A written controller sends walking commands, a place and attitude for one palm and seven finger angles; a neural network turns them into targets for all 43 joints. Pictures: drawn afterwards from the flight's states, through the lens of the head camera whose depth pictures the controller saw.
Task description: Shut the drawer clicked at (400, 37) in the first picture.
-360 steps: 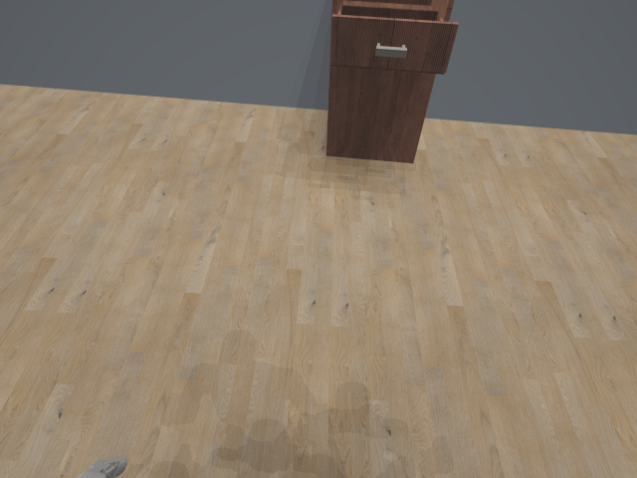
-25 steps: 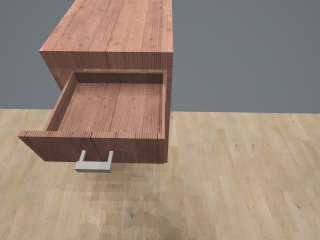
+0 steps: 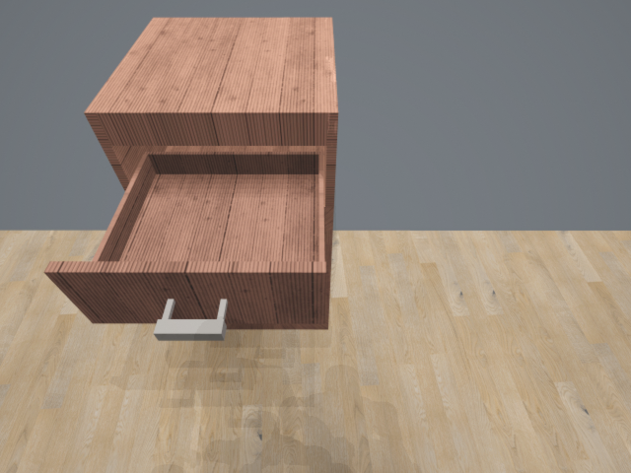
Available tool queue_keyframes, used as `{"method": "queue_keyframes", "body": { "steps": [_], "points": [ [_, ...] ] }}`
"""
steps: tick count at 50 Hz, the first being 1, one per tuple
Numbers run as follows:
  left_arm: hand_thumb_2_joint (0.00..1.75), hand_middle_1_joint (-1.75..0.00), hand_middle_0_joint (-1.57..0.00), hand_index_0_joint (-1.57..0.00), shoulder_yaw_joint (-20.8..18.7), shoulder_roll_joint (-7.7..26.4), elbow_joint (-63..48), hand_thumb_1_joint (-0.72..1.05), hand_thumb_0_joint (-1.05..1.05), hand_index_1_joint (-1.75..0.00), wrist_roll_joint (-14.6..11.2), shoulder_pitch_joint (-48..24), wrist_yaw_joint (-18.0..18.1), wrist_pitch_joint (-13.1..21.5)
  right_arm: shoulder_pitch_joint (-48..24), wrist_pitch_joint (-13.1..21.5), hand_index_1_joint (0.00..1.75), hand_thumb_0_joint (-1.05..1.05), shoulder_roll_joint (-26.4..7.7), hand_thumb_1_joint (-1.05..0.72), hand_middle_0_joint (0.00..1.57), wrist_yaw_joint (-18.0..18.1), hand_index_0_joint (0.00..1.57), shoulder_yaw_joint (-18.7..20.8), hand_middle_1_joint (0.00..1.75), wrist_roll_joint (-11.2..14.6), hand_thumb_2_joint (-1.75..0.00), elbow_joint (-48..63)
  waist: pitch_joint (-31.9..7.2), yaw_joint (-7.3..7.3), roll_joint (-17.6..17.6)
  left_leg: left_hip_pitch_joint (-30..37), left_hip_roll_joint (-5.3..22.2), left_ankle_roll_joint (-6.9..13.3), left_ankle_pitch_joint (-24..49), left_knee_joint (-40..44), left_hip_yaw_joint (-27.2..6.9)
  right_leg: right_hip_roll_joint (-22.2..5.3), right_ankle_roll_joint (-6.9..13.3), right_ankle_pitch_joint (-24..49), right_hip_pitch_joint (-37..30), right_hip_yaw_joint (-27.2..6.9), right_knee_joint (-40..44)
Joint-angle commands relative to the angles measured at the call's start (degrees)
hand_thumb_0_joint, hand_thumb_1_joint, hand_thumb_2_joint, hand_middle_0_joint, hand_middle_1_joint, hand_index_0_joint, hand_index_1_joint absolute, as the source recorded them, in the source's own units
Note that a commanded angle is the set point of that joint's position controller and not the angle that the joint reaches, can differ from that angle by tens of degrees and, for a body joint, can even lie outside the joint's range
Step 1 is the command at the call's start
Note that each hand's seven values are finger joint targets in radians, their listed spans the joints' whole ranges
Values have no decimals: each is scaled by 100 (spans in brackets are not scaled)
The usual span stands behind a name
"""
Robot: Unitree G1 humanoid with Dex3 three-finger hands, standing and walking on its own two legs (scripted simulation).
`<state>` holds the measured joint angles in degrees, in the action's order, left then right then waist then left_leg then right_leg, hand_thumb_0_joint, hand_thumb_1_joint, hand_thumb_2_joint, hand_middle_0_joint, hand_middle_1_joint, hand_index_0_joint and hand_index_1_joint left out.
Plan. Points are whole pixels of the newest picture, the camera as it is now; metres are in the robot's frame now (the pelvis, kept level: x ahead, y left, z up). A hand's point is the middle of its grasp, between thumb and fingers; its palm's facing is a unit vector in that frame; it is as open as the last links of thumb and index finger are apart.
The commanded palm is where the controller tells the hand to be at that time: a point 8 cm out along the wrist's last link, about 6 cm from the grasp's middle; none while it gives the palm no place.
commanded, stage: look again from close up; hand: left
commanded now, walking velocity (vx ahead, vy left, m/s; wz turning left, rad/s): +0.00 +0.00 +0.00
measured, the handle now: (194, 317) +0.35 +0.22 -0.07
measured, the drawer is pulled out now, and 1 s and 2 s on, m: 0.30 0.30 0.30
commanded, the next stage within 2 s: raise the hand and make a fist in 0.44 s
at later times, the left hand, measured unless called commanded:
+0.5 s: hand out of the picture +0.07 +0.20 -0.17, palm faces -0.01 -0.97 -0.23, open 7.3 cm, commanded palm none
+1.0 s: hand (181, 468) +0.14 +0.18 -0.06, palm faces +0.13 -0.99 -0.04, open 5.7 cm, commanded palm +0.12 +0.24 -0.04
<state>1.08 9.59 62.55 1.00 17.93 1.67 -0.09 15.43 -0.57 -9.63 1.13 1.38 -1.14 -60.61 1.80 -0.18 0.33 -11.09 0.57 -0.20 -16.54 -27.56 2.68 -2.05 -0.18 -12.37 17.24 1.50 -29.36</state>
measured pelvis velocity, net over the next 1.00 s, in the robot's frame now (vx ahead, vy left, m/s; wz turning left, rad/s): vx -0.01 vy -0.01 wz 0.05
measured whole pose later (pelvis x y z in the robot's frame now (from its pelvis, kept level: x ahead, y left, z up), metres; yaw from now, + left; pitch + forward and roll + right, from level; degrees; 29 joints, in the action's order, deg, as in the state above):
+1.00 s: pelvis -0.01 -0.01 -0.09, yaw +3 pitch +14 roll +0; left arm -6.4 9.1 -2.6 -12.6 34.2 -13.7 27.4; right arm 6.9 15.5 -14.9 0.6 3.9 1.2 -25.0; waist -8.8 3.0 -1.0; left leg -48.3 1.3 -1.6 -34.2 -68.4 -1.3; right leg -2.9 1.0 -28.8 52.4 4.3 -67.0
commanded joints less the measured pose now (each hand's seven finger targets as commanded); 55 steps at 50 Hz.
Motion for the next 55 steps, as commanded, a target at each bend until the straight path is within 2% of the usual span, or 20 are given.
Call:
{"method": "queue_keyframes", "body": {
  "steps": [1, 5, 10, 26, 27, 28, 29, 30, 31, 32, 34, 36, 37, 39, 40, 43, 45, 46, 50, 55],
  "points": [
    [90, -30, -20, -20, -145, 822, -533, 90, 0, -30, 3, 6, 98, 162, 281, 68, 30, 0, -458, -90, 20, -37, 20, 91, 30, -3, -90, 397, -119, -177, -856, -220, 117, 137, -224, -194, -287, -665, 325, -1619, 295, -1154, 1123],
    [90, -30, -20, -20, -141, 785, -603, 90, 0, -30, -16, -34, 108, 163, 346, 107, 30, 0, -461, -90, 20, -45, 20, 50, 30, 14, -90, 300, 218, -134, -310, -281, 297, 159, 163, 135, -389, -463, 260, -815, 264, -833, 831],
    [90, -30, -20, -20, -152, 705, -551, 90, 0, -30, -41, 55, 119, 176, 245, 213, 30, 0, -543, -90, 20, -11, 20, 9, 30, 33, -90, 201, -33, 7, 155, -243, 477, 191, 1120, 374, -522, -368, 180, 691, -438, -495, 332],
    [90, -30, -20, -20, -173, 624, -430, 90, 0, -30, -33, -75, 137, 124, 115, 210, 30, 0, -587, -90, 20, 22, 20, 8, 30, 59, -90, -127, 55, 7, -71, 130, 545, 179, 1452, 632, -433, -413, 70, 1081, -636, -397, 393],
    [90, -30, -20, -20, -203, 743, -164, 90, 0, -30, 9, 279, 307, 156, -146, 250, 30, 0, -780, -90, 20, 8, 20, 11, 30, 111, -90, 256, 136, 140, -429, -252, 736, 43, 2035, -280, -220, -636, 84, 2518, -679, -456, 200],
    [90, -32, -22, -22, -1526, 2273, -9268, 90, 0, -32, -933, -4356, 320, 1400, -262, 1170, 30, 0, -1510, -90, 20, 143, 20, 180, 30, 372, -90, 2299, -2922, -293, 1005, 941, 46, -74, 2782, 408, -487, -28, 256, 2146, -1253, 14, -160],
    [90, -34, -24, -24, -960, 1456, -7581, 90, 0, -34, -488, -859, 451, 1087, -554, 1731, 30, 0, -1017, -90, 20, 365, 20, 58, 30, 217, -90, 2101, -2557, 211, 1697, 1474, 336, -204, 3690, 443, -527, 122, 326, 693, -732, 121, -514],
    [90, -37, -26, -26, -115, 35, -6510, 90, 0, -37, -763, 803, 549, 345, -694, 1942, 30, 0, -790, -90, 20, 293, 20, 27, 30, 273, -90, 2041, -1415, -8, 1273, 540, 285, -410, 3307, 529, -447, 127, 182, -217, -44, 447, -577],
    [90, -39, -28, -28, -63, -212, -6369, 90, 0, -39, -849, 278, 475, 357, -338, 1986, 30, 0, -901, -90, 20, 209, 20, 79, 30, 277, -90, 1852, -411, -271, 459, -84, 224, -301, 2421, 332, -450, 120, 93, -220, 385, 464, -411],
    [90, -41, -30, -30, -282, -14, -6570, 90, 0, -41, -915, 107, 350, 699, -473, 2089, 30, 0, -1046, -90, 20, 148, 20, 198, 30, 216, -90, 2192, 65, -238, 185, -674, 113, -208, 1540, 12, -546, 114, 104, -193, 619, 512, -259],
    [90, -45, -34, -34, -586, -73, -5957, 90, 0, -45, -1020, 1451, -65, 1468, -596, 2149, 30, 0, -1097, -90, 20, 48, 20, 288, 30, 111, -90, 2614, -171, -2, -1026, -1624, 10, -88, 527, -545, -482, 190, 109, -484, 937, 677, -595],
    [90, -50, -38, -38, -658, -244, -5735, 90, 0, -50, -1118, 1997, -643, 2425, -684, 2168, 30, 0, -1036, -90, 20, -109, 20, 339, 30, 97, -90, 2954, -553, 194, -1129, -2255, -80, -141, 207, -1161, -302, 222, 160, -715, 1367, 672, -1300],
    [90, -52, -40, -40, -651, -346, -5758, 90, 0, -52, -1243, 2314, -982, 2940, -785, 2167, 30, 0, -1025, -90, 20, -189, 20, 384, 30, 80, -90, 3119, -661, 295, -972, -2610, -96, -168, 102, -1519, -220, 218, 190, -705, 1617, 630, -1684],
    [90, -56, -44, -44, -823, -24, -6041, 90, 0, -56, -1291, 2134, -1627, 3946, -944, 2194, 30, 0, -1072, -90, 20, -351, 20, 455, 30, 50, -90, 3414, -1012, 284, -420, -3169, -159, -168, -91, -2214, -140, 175, 254, -654, 2035, 452, -2312],
    [90, -58, -46, -46, -1166, 284, -6009, 90, 0, -58, -1257, 2317, -1729, 4046, -899, 2168, 30, 0, -1054, -90, 20, -391, 20, 497, 30, 96, -90, 3522, -1208, 417, 55, -3309, -189, -142, -109, -2377, -90, 134, 297, -619, 2074, 329, -2513],
    [90, -65, -52, -52, -1241, 444, -6953, 90, 0, -65, -1494, 2039, -1847, 3553, -1077, 1985, 30, 0, -1069, -90, 20, -276, 20, 463, 30, 228, -90, 4161, -1779, 423, -69, -3635, -267, 3, -441, -2602, -25, 143, 230, -895, 2038, 157, -2651],
    [90, -69, -56, -56, -1394, 678, -7681, 90, 0, -69, -1565, 1376, -1671, 3312, -954, 1885, 30, 0, -1006, -90, 20, -146, 20, 414, 30, 288, -90, 4281, -1878, 280, -29, -3766, -257, 52, -882, -2758, -134, 123, 186, -1631, 2212, -105, -2437],
    [90, -71, -58, -58, -1243, 604, -8215, 90, 0, -71, -1547, 1129, -1565, 3302, -902, 1883, 30, 0, -1012, -90, 20, -85, 20, 389, 30, 272, -90, 4393, -1884, 206, 265, -3695, -224, 99, -835, -2853, -192, 128, 191, -1639, 2320, -177, -2439],
    [90, -80, -66, -66, -1191, 735, -9008, 90, 0, -80, -1537, 741, -1488, 3361, -411, 1798, 30, 0, -962, -90, 20, 80, 20, 328, 30, 221, -90, 4178, -2338, -164, 112, -3527, -107, 190, 51, -3382, -277, 150, 144, -364, 2075, -256, -2566],
    [90, -91, -76, -76, -1300, 807, -7862, 90, 0, -91, -1686, 1204, -2139, 2883, -616, 1827, 30, 0, -963, -90, 20, 177, 20, 282, 30, 327, -90, 3939, -1944, -182, -121, -3908, -89, 170, -131, -3431, -339, 112, 82, -614, 1910, -368, -2285]
  ]
}}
